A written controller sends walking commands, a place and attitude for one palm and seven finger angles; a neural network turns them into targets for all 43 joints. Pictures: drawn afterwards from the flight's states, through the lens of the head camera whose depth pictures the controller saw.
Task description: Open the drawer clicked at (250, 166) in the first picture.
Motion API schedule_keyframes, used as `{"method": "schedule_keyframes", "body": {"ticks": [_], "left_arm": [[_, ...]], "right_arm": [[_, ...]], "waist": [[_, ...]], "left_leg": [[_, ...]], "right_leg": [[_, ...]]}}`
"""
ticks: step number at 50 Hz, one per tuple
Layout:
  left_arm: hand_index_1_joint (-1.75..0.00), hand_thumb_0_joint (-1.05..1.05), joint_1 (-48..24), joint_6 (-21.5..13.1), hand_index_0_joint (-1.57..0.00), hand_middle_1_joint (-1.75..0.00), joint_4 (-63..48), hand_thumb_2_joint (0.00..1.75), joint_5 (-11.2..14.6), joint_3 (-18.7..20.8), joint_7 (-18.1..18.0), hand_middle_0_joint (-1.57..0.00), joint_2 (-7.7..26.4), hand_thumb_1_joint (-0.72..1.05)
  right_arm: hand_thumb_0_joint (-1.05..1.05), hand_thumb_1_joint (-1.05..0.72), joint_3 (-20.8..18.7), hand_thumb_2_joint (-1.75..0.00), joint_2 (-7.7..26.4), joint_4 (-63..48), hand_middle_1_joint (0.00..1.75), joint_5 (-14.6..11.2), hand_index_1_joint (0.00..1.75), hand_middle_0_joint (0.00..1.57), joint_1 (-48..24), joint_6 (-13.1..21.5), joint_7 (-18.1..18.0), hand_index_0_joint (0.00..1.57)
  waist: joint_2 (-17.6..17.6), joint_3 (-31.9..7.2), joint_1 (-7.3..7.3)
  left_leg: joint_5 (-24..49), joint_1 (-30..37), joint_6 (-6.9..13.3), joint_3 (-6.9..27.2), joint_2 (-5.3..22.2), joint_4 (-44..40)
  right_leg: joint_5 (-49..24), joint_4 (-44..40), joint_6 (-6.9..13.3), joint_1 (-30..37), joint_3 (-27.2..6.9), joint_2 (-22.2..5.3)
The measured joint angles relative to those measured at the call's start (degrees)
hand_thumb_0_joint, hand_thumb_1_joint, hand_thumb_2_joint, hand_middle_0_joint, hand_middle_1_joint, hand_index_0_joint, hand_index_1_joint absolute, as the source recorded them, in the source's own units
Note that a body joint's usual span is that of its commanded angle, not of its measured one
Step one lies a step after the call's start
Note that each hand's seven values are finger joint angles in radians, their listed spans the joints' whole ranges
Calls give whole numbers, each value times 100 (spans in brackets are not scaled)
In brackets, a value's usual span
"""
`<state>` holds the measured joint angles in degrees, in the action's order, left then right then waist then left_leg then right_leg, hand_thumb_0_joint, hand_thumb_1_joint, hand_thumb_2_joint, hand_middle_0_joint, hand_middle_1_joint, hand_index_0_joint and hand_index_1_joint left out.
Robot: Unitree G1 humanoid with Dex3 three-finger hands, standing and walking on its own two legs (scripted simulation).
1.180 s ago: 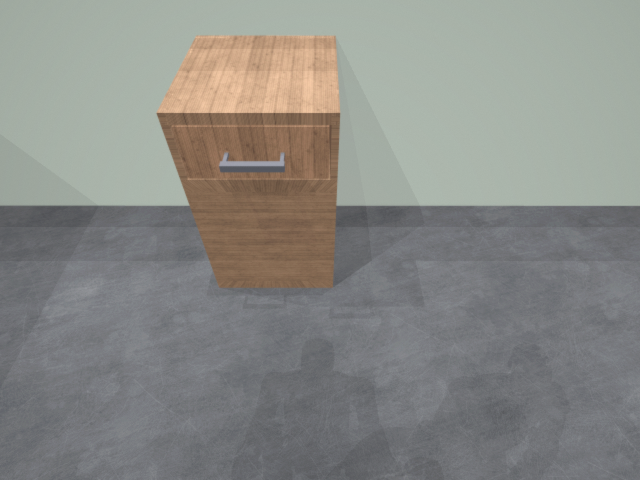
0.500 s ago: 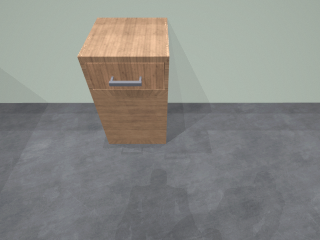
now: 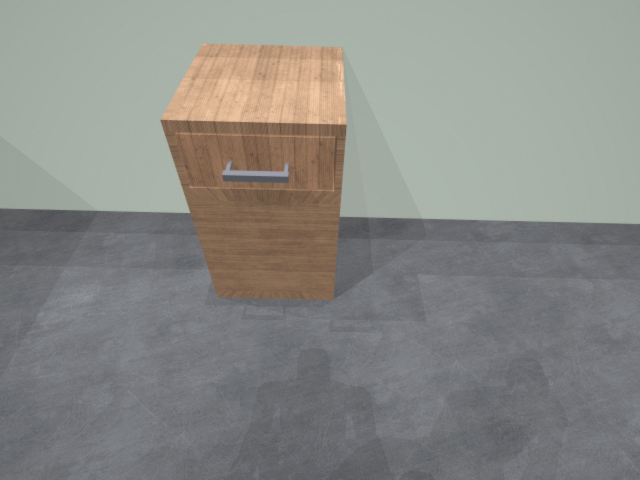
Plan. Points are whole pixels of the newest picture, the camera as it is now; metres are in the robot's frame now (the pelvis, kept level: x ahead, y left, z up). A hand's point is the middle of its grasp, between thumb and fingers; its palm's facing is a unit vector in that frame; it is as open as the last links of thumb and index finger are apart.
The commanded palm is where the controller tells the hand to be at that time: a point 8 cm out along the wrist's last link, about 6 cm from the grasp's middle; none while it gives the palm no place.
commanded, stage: take the last steps up to it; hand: left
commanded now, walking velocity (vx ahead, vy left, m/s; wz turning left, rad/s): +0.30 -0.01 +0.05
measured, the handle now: (257, 171) +0.83 +0.20 -0.14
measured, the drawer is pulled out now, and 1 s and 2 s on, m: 0.00 0.00 0.00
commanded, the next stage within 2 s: come to a stop and stand still in 0.72 s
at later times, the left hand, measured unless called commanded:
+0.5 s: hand out of the picture +0.15 +0.14 -0.17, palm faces +0.08 -0.98 -0.20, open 7.3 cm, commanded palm none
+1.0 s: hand (247, 365) +0.33 +0.14 -0.17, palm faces +0.09 -0.96 -0.27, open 7.3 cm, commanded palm none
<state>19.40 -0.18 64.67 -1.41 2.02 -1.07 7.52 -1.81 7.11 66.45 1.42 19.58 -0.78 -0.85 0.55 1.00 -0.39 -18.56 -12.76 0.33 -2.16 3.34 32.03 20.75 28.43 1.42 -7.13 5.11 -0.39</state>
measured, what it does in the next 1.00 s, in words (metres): walks ahead: right foot, then left foot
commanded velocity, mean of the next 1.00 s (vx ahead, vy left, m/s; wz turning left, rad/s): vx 0.13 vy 0.03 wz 0.01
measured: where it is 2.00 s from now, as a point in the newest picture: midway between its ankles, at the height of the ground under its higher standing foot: (347, 475)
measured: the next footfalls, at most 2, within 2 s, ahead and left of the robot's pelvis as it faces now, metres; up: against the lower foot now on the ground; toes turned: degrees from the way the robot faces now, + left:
right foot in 0.30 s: +0.16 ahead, -0.12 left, +0.00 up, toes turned -5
left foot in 0.64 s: +0.27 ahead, +0.10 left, +0.00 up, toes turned +8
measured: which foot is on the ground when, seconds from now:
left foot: down 0.00-0.30, up 0.32-0.62, down 0.64-0.90, up 0.92-1.00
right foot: down 0.00-0.06, up 0.08-0.28, down 0.30-0.64, up 0.66-0.88, down 0.90-1.00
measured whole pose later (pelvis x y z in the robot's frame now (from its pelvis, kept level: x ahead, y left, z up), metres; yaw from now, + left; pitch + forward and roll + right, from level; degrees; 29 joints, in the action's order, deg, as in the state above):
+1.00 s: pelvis +0.31 -0.06 -0.01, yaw +3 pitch -1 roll +1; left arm 13.0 -1.3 59.4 -1.9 3.0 -0.8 10.2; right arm -3.0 12.0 62.0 0.2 15.0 -2.0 -1.4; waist 2.8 4.9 0.1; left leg -31.0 -15.5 -0.1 -1.7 1.6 45.5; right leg 16.7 36.4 1.8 -19.2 5.8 -2.7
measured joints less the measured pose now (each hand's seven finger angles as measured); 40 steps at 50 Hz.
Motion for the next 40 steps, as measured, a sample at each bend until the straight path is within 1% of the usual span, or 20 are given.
{"method": "schedule_keyframes", "body": {"ticks": [2,4,7,9,11,14,15,17,19,21,23,25,28,30,31,32,34,36,38,40], "left_arm": [[-30,0,120,-4,-20,-30,13,90,-6,41,21,-20,17,91],[-30,0,201,17,-20,-30,33,90,-7,69,56,-20,26,91],[-30,0,87,74,-20,-30,25,90,-15,65,92,-20,22,91],[-30,1,-123,65,-20,-30,-93,90,3,85,123,-20,46,91],[-30,2,-357,61,-20,-30,-265,90,-21,123,115,-20,110,93],[-30,2,-596,-70,-20,-30,-574,90,13,189,207,-20,244,94],[-30,2,-616,-159,-20,-30,-696,90,16,201,227,-20,313,94],[-30,2,-686,-305,-20,-30,-804,90,23,246,155,-20,355,94],[-30,1,-670,-285,-20,-30,-799,90,29,249,72,-20,303,93],[-30,1,-564,-253,-20,-30,-730,90,-1,227,5,-20,244,93],[-30,0,-435,-250,-20,-30,-613,90,-32,191,-12,-20,156,92],[-30,0,-307,-257,-20,-30,-489,90,-51,144,12,-20,61,92],[-30,1,-121,-279,-20,-30,-324,90,-44,101,74,-20,-41,93],[-30,1,12,-284,-20,-30,-234,90,-14,86,114,-20,-109,92],[-30,1,103,-281,-20,-30,-204,90,3,79,129,-20,-148,92],[-30,1,185,-263,-21,-30,-175,90,12,74,146,-20,-175,92],[-30,1,191,-171,-21,-30,-83,90,6,57,159,-20,-147,92],[-30,1,93,-93,-21,-30,-60,90,-20,67,156,-20,-102,91],[-30,1,-93,-66,-20,-30,-157,90,-19,92,176,-20,-62,91],[-30,2,-277,-42,-20,-30,-298,90,-53,102,158,-20,-15,92]], "right_arm": [[0,-91,-8,-90,-47,11,29,2,30,19,89,50,9,20],[0,-91,-22,-90,-89,-19,29,24,30,19,182,176,-5,20],[0,-91,-13,-90,-141,-108,29,67,30,19,378,373,-93,20],[0,-91,14,-90,-188,-98,29,80,30,19,556,428,-111,20],[0,-91,37,-90,-218,-9,29,86,30,19,721,413,-109,20],[0,-91,48,-90,-215,150,29,59,30,20,922,316,-84,20],[0,-91,44,-90,-230,179,29,33,30,20,1008,279,-66,20],[0,-91,14,-90,-196,240,29,-19,30,20,936,120,-8,20],[0,-91,-61,-90,-79,200,29,-15,30,20,692,0,42,20],[0,-91,-118,-90,28,51,29,3,30,20,385,-10,50,20],[0,-91,-159,-90,110,-171,29,3,30,20,63,40,59,20],[0,-91,-182,-90,155,-404,29,-11,30,19,-238,105,77,20],[0,-91,-179,-90,184,-676,29,-35,30,19,-653,219,98,20],[0,-91,-156,-90,205,-789,29,-39,30,19,-878,312,94,20],[0,-91,-136,-90,229,-840,29,-36,30,19,-961,376,88,20],[0,-91,-125,-90,238,-881,29,-21,30,19,-1038,450,71,20],[0,-91,-94,-90,161,-962,29,18,30,19,-1132,515,21,20],[-1,-91,-40,-90,90,-1025,29,41,30,19,-1049,541,-11,20],[-1,-92,-58,-90,54,-1014,29,15,30,19,-895,544,-78,20],[-2,-95,-111,-90,164,-950,29,14,30,20,-787,501,-138,20]], "waist": [[-128,-15,12],[-253,-26,0],[-219,60,-152],[-149,143,-245],[-48,207,-261],[128,263,-191],[105,241,-153],[129,288,-60],[189,312,-66],[117,252,-82],[14,193,-90],[-86,145,-64],[-198,147,57],[-221,178,147],[-201,181,190],[-190,172,212],[-297,211,198],[-302,210,139],[-236,231,119],[-121,278,120]], "left_leg": [[-136,56,-115,-51,-46,99],[-284,102,-129,-157,-121,156],[-327,252,-80,-208,-145,21],[-257,400,-81,-138,-153,-211],[-207,549,-132,-58,-125,-425],[-376,655,-225,56,-41,-350],[-571,574,-145,86,-65,-71],[-1062,97,52,168,-62,1328],[-1065,-454,138,191,-44,2574],[-804,-922,141,59,-10,3080],[-585,-1185,130,-72,53,2885],[-403,-1248,100,-185,102,2211],[-99,-1114,75,-288,85,1069],[255,-863,71,-360,26,294],[456,-682,102,-384,-3,-90],[606,-598,147,-374,-3,-185],[405,-515,89,-456,-55,64],[249,-329,27,-441,-84,11],[267,-114,-50,-377,-104,-220],[281,86,-91,-334,-94,-411]], "right_leg": [[201,223,-19,-16,-44,-72],[429,719,76,-204,-103,-168],[885,2358,175,-951,-104,-124],[877,2835,189,-1393,-48,-122],[711,2583,169,-1649,8,-160],[34,1404,117,-1569,95,-181],[51,934,135,-1424,53,-207],[-207,1078,149,-1440,127,-201],[-155,1064,198,-1270,257,-130],[-184,783,222,-1075,279,-88],[-289,399,215,-849,254,-48],[-368,40,222,-624,214,-18],[-355,-261,189,-327,152,15],[-203,-234,134,-159,127,33],[-53,-77,101,-134,104,51],[129,298,93,-237,71,51],[702,1743,92,-704,-67,-23],[803,2922,73,-1224,-118,-48],[663,3219,22,-1606,-100,-148],[494,2704,-22,-1762,-85,-267]]}}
